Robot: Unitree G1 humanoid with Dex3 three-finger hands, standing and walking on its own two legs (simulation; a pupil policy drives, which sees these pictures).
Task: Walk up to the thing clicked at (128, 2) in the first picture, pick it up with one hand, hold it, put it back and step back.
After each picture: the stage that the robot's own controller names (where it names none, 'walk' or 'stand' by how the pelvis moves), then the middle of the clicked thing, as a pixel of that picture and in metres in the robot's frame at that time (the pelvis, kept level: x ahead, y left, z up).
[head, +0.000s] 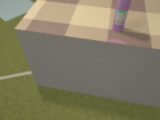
stand; (121, 11) +0.84 -0.21 +0.01
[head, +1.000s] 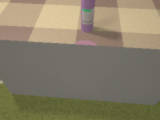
walk; (87, 9) +0.77 +0.03 +0.04
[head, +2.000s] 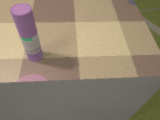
stand; (29, 36) +0.52 +0.24 +0.04
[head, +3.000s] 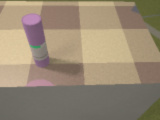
stand; (37, 43) +0.53 +0.21 +0.01
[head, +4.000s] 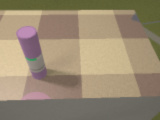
stand; (34, 55) +0.48 +0.22 +0.01
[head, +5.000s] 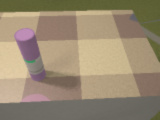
stand; (32, 57) +0.47 +0.23 +0.00
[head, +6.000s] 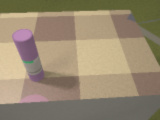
stand; (30, 58) +0.47 +0.23 +0.00
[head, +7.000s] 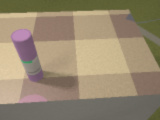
stand; (29, 58) +0.47 +0.24 +0.00
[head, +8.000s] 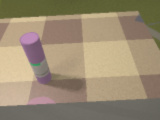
rise first; (37, 60) +0.46 +0.23 +0.01
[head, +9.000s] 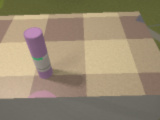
go down; (40, 55) +0.49 +0.23 +0.01
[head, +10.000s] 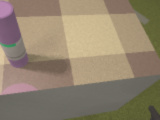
go down; (11, 40) +0.47 +0.21 +0.04
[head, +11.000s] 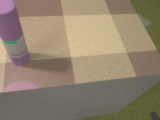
approach; (12, 37) +0.48 +0.22 +0.06
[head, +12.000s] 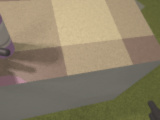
close in; out of the picture +0.48 +0.23 +0.09
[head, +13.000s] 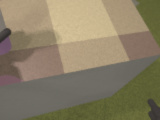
lift; out of the picture +0.51 +0.23 +0.10
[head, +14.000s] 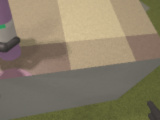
lift; (0, 23) +0.49 +0.22 +0.10
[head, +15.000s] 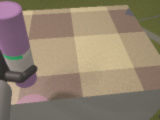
lift; (17, 52) +0.34 +0.19 +0.19
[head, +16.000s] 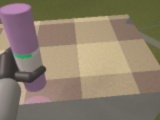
hold; (27, 53) +0.33 +0.17 +0.20
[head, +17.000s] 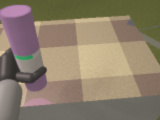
hold; (27, 54) +0.33 +0.17 +0.20
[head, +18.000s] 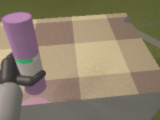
crouch; (28, 58) +0.34 +0.17 +0.16
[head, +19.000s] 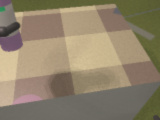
crouch; (0, 10) +0.48 +0.22 +0.23
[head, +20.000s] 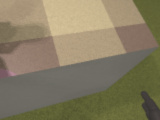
lower; out of the picture +0.53 +0.25 +0.11
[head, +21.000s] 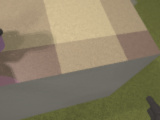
lower; out of the picture +0.51 +0.24 +0.10
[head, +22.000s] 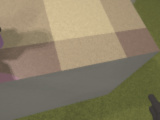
lower; out of the picture +0.52 +0.24 +0.10
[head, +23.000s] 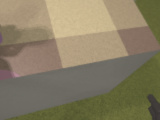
lower; out of the picture +0.52 +0.24 +0.11
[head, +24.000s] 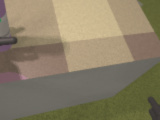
open; out of the picture +0.50 +0.22 +0.10
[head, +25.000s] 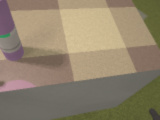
sink last; (4, 30) +0.48 +0.23 +0.07
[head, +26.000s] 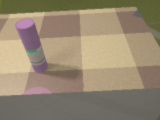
stand; (33, 48) +0.51 +0.25 +0.05
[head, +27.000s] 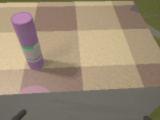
stand; (30, 44) +0.49 +0.23 +0.05
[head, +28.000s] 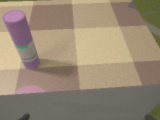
stand; (24, 43) +0.49 +0.24 +0.06
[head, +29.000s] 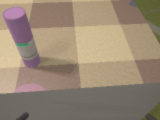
stand; (24, 41) +0.49 +0.24 +0.07
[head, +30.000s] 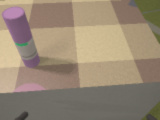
stand; (24, 41) +0.49 +0.24 +0.07
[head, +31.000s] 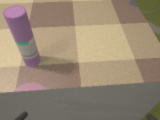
stand; (25, 40) +0.49 +0.24 +0.07
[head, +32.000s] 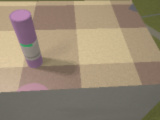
stand; (28, 42) +0.50 +0.23 +0.05
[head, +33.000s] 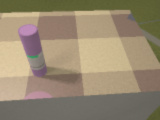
walk; (34, 53) +0.50 +0.22 +0.01
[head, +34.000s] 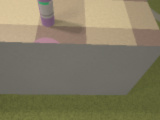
walk; (45, 1) +0.73 +0.20 +0.02
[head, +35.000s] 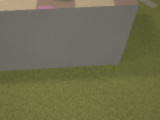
stand; out of the picture +1.06 +0.31 +0.03
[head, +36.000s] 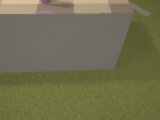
stand; out of the picture +1.08 +0.29 +0.01
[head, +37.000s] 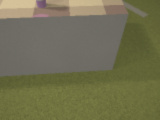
stand; out of the picture +1.09 +0.31 +0.00
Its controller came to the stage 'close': yes
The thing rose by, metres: 0.22
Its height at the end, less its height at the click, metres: +0.00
